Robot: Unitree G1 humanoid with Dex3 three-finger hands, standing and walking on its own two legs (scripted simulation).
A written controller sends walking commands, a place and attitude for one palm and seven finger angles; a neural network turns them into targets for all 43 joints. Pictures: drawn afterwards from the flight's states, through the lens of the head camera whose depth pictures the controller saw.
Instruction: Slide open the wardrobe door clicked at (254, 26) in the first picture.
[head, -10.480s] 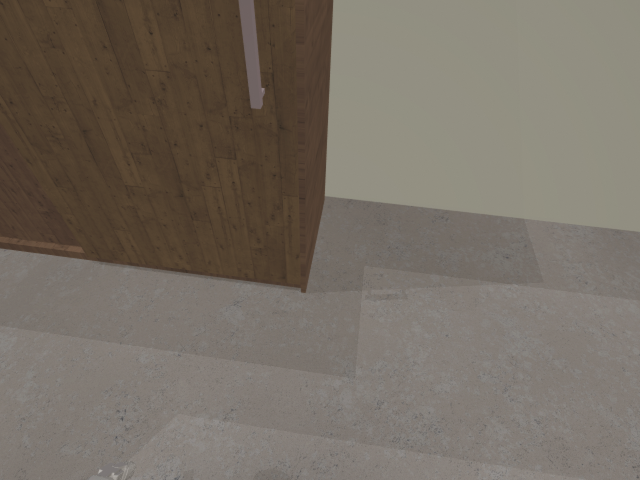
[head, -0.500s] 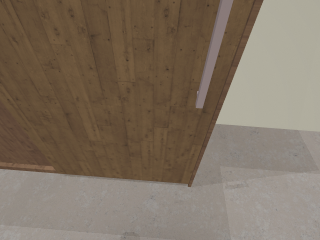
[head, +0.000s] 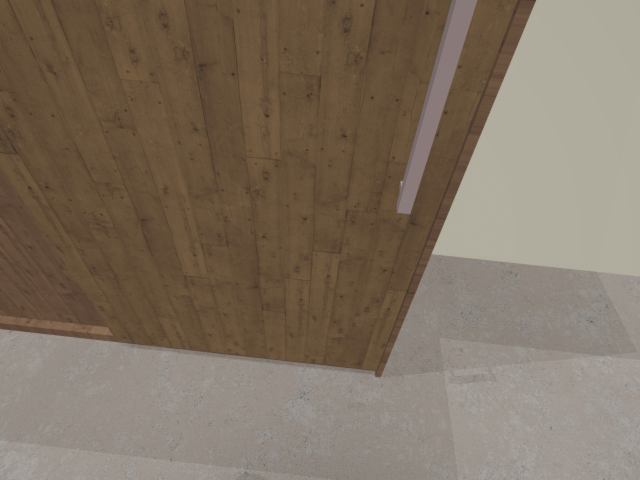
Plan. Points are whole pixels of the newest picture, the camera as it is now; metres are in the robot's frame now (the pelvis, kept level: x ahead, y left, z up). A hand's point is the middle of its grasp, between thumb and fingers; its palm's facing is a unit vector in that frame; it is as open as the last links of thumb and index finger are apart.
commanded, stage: come to a stop and stand still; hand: right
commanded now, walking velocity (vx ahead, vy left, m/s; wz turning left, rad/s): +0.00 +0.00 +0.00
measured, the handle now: (427, 114) +0.57 -0.10 +0.20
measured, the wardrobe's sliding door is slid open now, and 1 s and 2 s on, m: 0.00 0.00 0.00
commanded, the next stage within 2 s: look again from close up in 0.18 s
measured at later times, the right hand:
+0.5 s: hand out of the picture +0.03 -0.18 -0.17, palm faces -0.02 +0.98 -0.21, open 7.4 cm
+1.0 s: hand out of the picture +0.06 -0.19 -0.16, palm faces -0.03 +0.97 -0.25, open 7.4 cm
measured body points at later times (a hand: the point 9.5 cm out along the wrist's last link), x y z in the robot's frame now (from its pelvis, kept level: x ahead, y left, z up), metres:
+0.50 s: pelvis +0.01 +0.01 +0.01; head +0.02 +0.01 +0.46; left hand +0.05 +0.25 -0.15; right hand +0.03 -0.23 -0.15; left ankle -0.01 +0.13 -0.73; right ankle +0.03 -0.09 -0.73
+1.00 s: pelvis +0.02 +0.01 +0.01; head +0.04 +0.01 +0.46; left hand +0.07 +0.26 -0.14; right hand +0.06 -0.24 -0.14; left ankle -0.01 +0.13 -0.73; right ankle +0.03 -0.09 -0.73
